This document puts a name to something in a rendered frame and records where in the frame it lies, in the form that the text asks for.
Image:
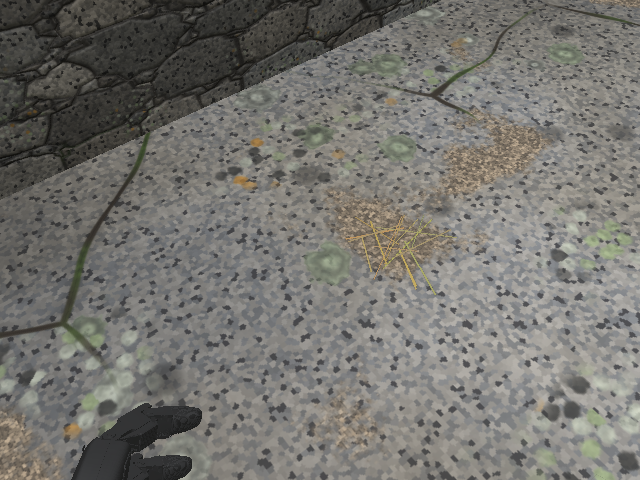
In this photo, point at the robot left hand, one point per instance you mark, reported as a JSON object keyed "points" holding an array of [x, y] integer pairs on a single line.
{"points": [[109, 457]]}

